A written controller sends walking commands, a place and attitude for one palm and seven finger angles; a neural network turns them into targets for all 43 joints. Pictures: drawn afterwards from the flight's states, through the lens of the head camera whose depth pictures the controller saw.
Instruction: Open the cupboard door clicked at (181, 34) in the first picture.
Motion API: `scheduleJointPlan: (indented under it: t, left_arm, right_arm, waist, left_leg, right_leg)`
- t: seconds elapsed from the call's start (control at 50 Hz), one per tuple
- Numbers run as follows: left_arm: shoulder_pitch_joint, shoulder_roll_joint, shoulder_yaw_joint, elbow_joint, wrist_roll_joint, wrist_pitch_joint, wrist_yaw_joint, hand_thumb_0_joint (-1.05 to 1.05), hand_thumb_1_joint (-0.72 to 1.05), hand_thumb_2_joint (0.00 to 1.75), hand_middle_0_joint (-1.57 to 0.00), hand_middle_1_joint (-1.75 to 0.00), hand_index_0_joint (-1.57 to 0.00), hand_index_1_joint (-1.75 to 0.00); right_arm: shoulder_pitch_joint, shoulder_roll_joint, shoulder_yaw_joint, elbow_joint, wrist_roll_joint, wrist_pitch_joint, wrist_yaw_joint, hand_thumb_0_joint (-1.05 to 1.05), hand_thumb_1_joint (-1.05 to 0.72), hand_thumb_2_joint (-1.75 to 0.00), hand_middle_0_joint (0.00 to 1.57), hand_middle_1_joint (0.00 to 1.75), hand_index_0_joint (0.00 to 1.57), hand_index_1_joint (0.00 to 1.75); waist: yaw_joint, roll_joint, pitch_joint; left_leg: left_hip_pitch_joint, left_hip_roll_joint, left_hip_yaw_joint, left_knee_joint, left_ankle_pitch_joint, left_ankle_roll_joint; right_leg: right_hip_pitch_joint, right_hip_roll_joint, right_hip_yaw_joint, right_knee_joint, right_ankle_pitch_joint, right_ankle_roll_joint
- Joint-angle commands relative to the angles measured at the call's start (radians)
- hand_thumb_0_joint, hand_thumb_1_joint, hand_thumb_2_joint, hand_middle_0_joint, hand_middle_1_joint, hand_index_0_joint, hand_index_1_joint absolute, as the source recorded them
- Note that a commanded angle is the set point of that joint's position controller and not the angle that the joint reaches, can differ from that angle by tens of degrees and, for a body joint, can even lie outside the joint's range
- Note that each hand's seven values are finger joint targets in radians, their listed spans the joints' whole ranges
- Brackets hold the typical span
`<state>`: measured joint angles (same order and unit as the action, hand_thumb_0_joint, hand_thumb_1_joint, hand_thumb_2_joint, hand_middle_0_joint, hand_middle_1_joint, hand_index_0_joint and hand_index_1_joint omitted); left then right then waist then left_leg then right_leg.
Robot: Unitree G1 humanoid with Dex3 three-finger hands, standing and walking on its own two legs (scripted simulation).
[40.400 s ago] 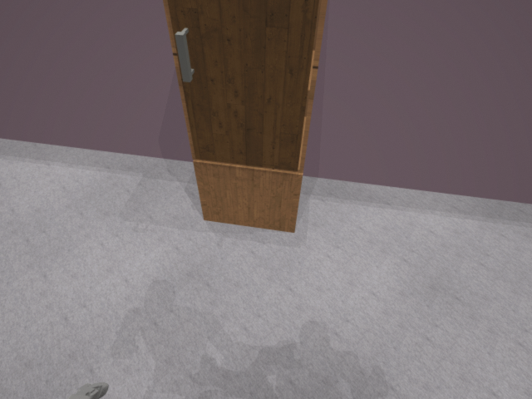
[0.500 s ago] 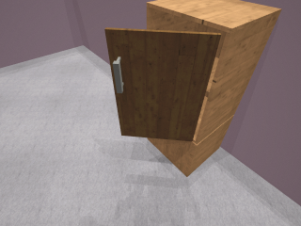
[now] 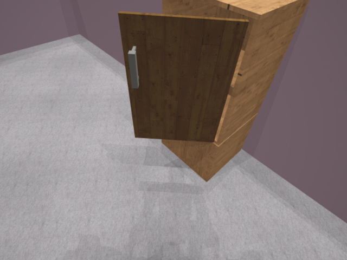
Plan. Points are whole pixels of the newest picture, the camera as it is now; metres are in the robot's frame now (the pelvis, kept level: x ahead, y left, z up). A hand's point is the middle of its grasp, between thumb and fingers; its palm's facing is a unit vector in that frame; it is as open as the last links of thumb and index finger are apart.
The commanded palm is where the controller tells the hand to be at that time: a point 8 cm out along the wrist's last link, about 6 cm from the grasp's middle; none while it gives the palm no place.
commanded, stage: come to a stop and stand still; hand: left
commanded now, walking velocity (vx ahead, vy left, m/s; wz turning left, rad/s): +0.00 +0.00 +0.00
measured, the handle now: (134, 67) +0.72 +0.18 +0.07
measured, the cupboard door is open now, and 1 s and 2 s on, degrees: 44 44 44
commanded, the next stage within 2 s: look again from close up in 1.34 s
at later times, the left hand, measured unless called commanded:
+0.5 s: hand out of the picture -0.08 +0.16 -0.20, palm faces +0.05 -0.99 -0.12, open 7.4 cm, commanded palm none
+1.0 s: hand out of the picture -0.09 +0.22 -0.18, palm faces +0.03 -0.99 -0.16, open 7.4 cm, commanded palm none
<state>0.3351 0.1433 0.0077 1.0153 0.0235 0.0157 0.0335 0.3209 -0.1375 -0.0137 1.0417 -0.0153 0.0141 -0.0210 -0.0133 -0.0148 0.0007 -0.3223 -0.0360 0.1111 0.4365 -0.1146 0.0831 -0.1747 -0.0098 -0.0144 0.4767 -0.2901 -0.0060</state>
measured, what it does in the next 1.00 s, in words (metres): steps on the spot: right foot, then left foot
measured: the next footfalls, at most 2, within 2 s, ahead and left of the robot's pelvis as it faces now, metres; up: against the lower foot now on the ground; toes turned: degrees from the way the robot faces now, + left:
right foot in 0.76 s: -0.07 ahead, -0.06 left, +0.00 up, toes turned -6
left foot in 0.94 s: +0.03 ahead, +0.15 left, +0.00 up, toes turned -1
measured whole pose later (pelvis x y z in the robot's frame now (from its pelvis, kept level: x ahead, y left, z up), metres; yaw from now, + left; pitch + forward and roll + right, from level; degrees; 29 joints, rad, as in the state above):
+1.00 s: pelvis -0.05 +0.06 +0.00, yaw -2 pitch -2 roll +0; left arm 0.39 0.15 0.01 1.08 0.02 0.00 0.04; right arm 0.31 -0.15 -0.02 1.09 -0.01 0.00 -0.04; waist 0.02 -0.04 0.03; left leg -0.28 -0.02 0.03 0.52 -0.23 0.03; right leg -0.12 -0.02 -0.07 0.50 -0.34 0.01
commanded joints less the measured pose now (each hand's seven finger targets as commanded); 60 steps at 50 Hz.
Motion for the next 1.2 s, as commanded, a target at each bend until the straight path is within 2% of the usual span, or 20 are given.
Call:
scheduleJointPlan:
  t: [0.0, 0.16, 0.26, 0.38, 0.42, 0.46, 0.5, 0.56, 0.6, 0.68, 0.7, 0.72, 0.74, 0.78, 0.8, 0.86, 0.88, 0.92, 1.04, 1.18]
  left_arm:
    - [0.095, 0.090, 0.013, -0.004, -0.005, -0.030, 0.004, 0.00, 0.90, 0.90, -0.20, -0.30, -0.20, -0.30]
    - [0.163, 0.068, 0.010, 0.017, 0.004, -0.016, 0.004, 0.00, 0.90, 0.90, -0.20, -0.30, -0.20, -0.30]
    - [0.205, 0.067, 0.018, 0.036, 0.003, -0.014, 0.000, 0.00, 0.90, 0.90, -0.20, -0.30, -0.20, -0.30]
    - [0.053, 0.091, 0.028, 0.001, -0.002, -0.012, 0.010, 0.00, 0.90, 0.90, -0.20, -0.30, -0.20, -0.30]
    - [-0.005, 0.090, 0.027, -0.018, -0.003, -0.014, 0.012, 0.00, 0.90, 0.90, -0.20, -0.30, -0.20, -0.30]
    - [0.039, 0.070, 0.024, -0.008, -0.005, -0.011, 0.008, 0.00, 0.90, 0.90, -0.20, -0.30, -0.20, -0.30]
    - [0.168, 0.035, 0.028, 0.024, 0.000, 0.006, 0.007, 0.00, 0.90, 0.90, -0.20, -0.30, -0.20, -0.30]
    - [0.324, 0.036, 0.044, 0.072, 0.011, 0.035, 0.006, 0.00, 0.90, 0.90, -0.20, -0.30, -0.20, -0.30]
    - [0.355, 0.033, 0.048, 0.077, 0.006, 0.028, 0.005, 0.00, 0.90, 0.90, -0.20, -0.30, -0.20, -0.30]
    - [0.421, 0.015, 0.046, 0.089, -0.002, 0.021, 0.007, 0.00, 0.90, 0.90, -0.20, -0.30, -0.20, -0.30]
    - [0.406, 0.021, 0.046, 0.088, -0.002, 0.017, 0.010, 0.00, 0.90, 0.90, -0.20, -0.30, -0.20, -0.30]
    - [0.319, 0.062, 0.049, 0.062, 0.008, 0.013, 0.021, 0.00, 0.90, 0.90, -0.20, -0.30, -0.20, -0.30]
    - [0.153, 0.098, 0.047, 0.004, 0.014, 0.012, 0.028, 0.00, 0.90, 0.90, -0.20, -0.30, -0.20, -0.30]
    - [-0.139, 0.137, 0.050, -0.088, 0.006, -0.021, 0.034, 0.00, 0.90, 0.90, -0.20, -0.30, -0.20, -0.30]
    - [-0.159, 0.114, 0.043, -0.095, 0.001, -0.045, 0.033, 0.00, 0.90, 0.90, -0.20, -0.30, -0.20, -0.30]
    - [0.082, 0.098, 0.029, 0.004, 0.005, -0.044, 0.015, 0.00, 0.90, 0.90, -0.20, -0.30, -0.20, -0.30]
    - [0.117, 0.087, 0.023, 0.027, 0.003, -0.039, 0.010, 0.00, 0.90, 0.90, -0.20, -0.30, -0.20, -0.30]
    - [0.178, 0.054, 0.016, 0.045, -0.010, -0.029, 0.005, 0.00, 0.90, 0.90, -0.20, -0.30, -0.20, -0.30]
    - [0.135, 0.062, 0.007, 0.061, -0.006, -0.018, 0.003, 0.00, 0.90, 0.90, -0.20, -0.30, -0.20, -0.30]
    - [0.117, 0.066, 0.008, 0.057, -0.003, -0.024, 0.002, 0.00, 0.90, 0.90, -0.20, -0.30, -0.20, -0.30]
  right_arm:
    - [0.037, -0.104, -0.025, -0.030, 0.002, -0.025, 0.002, 0.00, -0.90, -0.90, 0.20, 0.30, 0.20, 0.30]
    - [0.023, -0.115, -0.032, -0.004, -0.001, -0.003, 0.005, 0.00, -0.90, -0.90, 0.20, 0.30, 0.20, 0.30]
    - [0.033, -0.098, -0.033, 0.005, -0.004, 0.003, 0.001, 0.00, -0.90, -0.90, 0.20, 0.30, 0.20, 0.30]
    - [0.122, -0.049, -0.035, 0.029, 0.000, 0.018, -0.002, 0.00, -0.90, -0.90, 0.20, 0.30, 0.20, 0.30]
    - [0.156, -0.041, -0.032, 0.035, 0.000, 0.011, 0.000, 0.00, -0.90, -0.90, 0.20, 0.30, 0.20, 0.30]
    - [0.145, -0.061, -0.028, 0.029, -0.002, -0.005, -0.004, 0.00, -0.90, -0.90, 0.20, 0.30, 0.20, 0.30]
    - [0.067, -0.127, -0.039, 0.003, -0.008, -0.015, -0.010, 0.00, -0.90, -0.90, 0.20, 0.30, 0.20, 0.30]
    - [-0.044, -0.152, -0.043, -0.038, -0.005, -0.015, -0.011, 0.00, -0.90, -0.90, 0.20, 0.30, 0.20, 0.30]
    - [-0.066, -0.140, -0.041, -0.044, -0.007, -0.019, -0.012, 0.00, -0.90, -0.90, 0.20, 0.30, 0.20, 0.30]
    - [-0.001, -0.128, -0.053, -0.007, -0.013, 0.007, -0.018, 0.00, -0.90, -0.90, 0.20, 0.30, 0.20, 0.30]
    - [0.029, -0.109, -0.054, 0.005, -0.001, 0.016, -0.012, 0.00, -0.90, -0.90, 0.20, 0.30, 0.20, 0.30]
    - [0.065, -0.055, -0.049, 0.020, 0.016, 0.027, -0.016, 0.00, -0.90, -0.90, 0.20, 0.30, 0.20, 0.30]
    - [0.078, -0.049, -0.057, 0.015, 0.005, 0.035, -0.010, 0.00, -0.90, -0.90, 0.20, 0.30, 0.20, 0.30]
    - [0.133, -0.096, -0.073, 0.011, 0.001, 0.029, 0.010, 0.00, -0.90, -0.90, 0.20, 0.30, 0.20, 0.30]
    - [0.110, -0.101, -0.064, 0.010, 0.006, 0.018, 0.017, 0.00, -0.90, -0.90, 0.20, 0.30, 0.20, 0.30]
    - [0.007, -0.041, -0.029, -0.021, 0.010, -0.024, 0.007, 0.00, -0.90, -0.90, 0.20, 0.30, 0.20, 0.30]
    - [0.003, -0.036, -0.021, -0.009, 0.010, -0.030, 0.002, 0.00, -0.90, -0.90, 0.20, 0.30, 0.20, 0.30]
    - [0.029, -0.085, -0.014, -0.001, 0.007, -0.051, -0.016, 0.00, -0.90, -0.90, 0.20, 0.30, 0.20, 0.30]
    - [0.002, -0.120, -0.010, 0.017, 0.006, -0.041, -0.018, 0.00, -0.90, -0.90, 0.20, 0.30, 0.20, 0.30]
    - [0.003, -0.109, -0.010, 0.032, 0.008, -0.042, -0.014, 0.00, -0.90, -0.90, 0.20, 0.30, 0.20, 0.30]
  waist:
    - [-0.008, -0.030, 0.019]
    - [0.012, 0.021, 0.145]
    - [0.013, -0.002, 0.091]
    - [-0.060, -0.127, 0.092]
    - [-0.075, -0.085, 0.122]
    - [-0.044, 0.084, 0.166]
    - [0.025, 0.280, 0.176]
    - [0.097, 0.227, 0.072]
    - [0.105, 0.123, 0.041]
    - [0.078, 0.068, 0.064]
    - [0.063, -0.018, 0.077]
    - [0.023, -0.234, 0.102]
    - [-0.020, -0.280, 0.193]
    - [-0.125, -0.144, 0.123]
    - [-0.108, -0.110, 0.143]
    - [0.001, -0.065, 0.145]
    - [0.017, -0.034, 0.147]
    - [0.044, 0.111, 0.068]
    - [0.040, 0.052, 0.061]
    - [0.035, 0.017, 0.044]
  left_leg:
    - [0.140, 0.112, -0.187, -0.121, -0.169, -0.067]
    - [0.012, 0.131, -0.222, -0.206, -0.403, -0.059]
    - [0.053, 0.095, -0.178, -0.132, -0.343, -0.073]
    - [0.231, 0.047, -0.102, 0.224, -0.186, -0.088]
    - [0.219, 0.063, -0.120, 0.210, -0.194, -0.083]
    - [0.090, 0.133, -0.251, -0.034, -0.377, -0.061]
    - [-0.196, 0.257, -0.470, -0.366, -0.711, -0.032]
    - [-0.291, 0.257, -0.430, -0.482, -0.647, -0.099]
    - [-0.183, 0.219, -0.324, -0.454, -0.483, -0.112]
    - [0.021, 0.142, -0.209, -0.381, -0.303, -0.168]
    - [0.006, 0.090, -0.135, -0.265, -0.248, -0.199]
    - [0.017, 0.012, -0.057, 0.049, -0.224, -0.176]
    - [0.054, 0.013, -0.119, 0.338, -0.205, -0.128]
    - [0.091, 0.050, -0.198, 0.584, -0.214, -0.102]
    - [0.027, 0.068, -0.178, 0.507, -0.174, -0.087]
    - [-0.008, 0.047, -0.068, 0.055, -0.164, -0.078]
    - [0.053, 0.050, -0.078, -0.033, -0.041, -0.071]
    - [0.150, 0.167, -0.217, -0.050, 0.224, -0.027]
    - [0.054, 0.176, -0.286, -0.180, -0.107, -0.025]
    - [0.085, 0.155, -0.254, -0.192, -0.124, -0.037]
  right_leg:
    - [-0.136, -0.086, 0.115, -0.160, -0.099, -0.080]
    - [-0.197, -0.045, 0.082, -0.146, -0.246, -0.052]
    - [-0.220, -0.060, 0.096, -0.159, -0.273, -0.065]
    - [-0.478, -0.156, 0.169, -0.279, -0.420, -0.100]
    - [-0.504, -0.149, 0.155, -0.232, -0.397, -0.093]
    - [-0.424, -0.066, 0.095, -0.081, -0.324, -0.059]
    - [-0.148, 0.041, -0.031, 0.205, -0.164, -0.028]
    - [-0.014, 0.052, -0.042, 0.555, -0.167, -0.042]
    - [-0.013, 0.039, -0.062, 0.467, -0.166, -0.042]
    - [0.079, 0.049, -0.136, -0.162, -0.188, -0.055]
    - [0.103, 0.006, -0.073, -0.265, -0.117, -0.081]
    - [-0.035, -0.178, 0.168, -0.355, -0.231, -0.145]
    - [-0.307, -0.330, 0.268, -0.431, -0.333, -0.225]
    - [-0.415, -0.341, 0.234, -0.390, -0.242, -0.228]
    - [-0.332, -0.259, 0.152, -0.347, -0.140, -0.192]
    - [-0.037, -0.207, 0.090, -0.129, 0.279, -0.146]
    - [-0.032, -0.170, 0.057, -0.068, 0.333, -0.109]
    - [-0.065, -0.090, 0.030, -0.030, 0.146, -0.036]
    - [0.021, -0.075, 0.008, -0.074, 0.038, -0.015]
    - [0.016, -0.093, 0.010, -0.107, 0.064, -0.016]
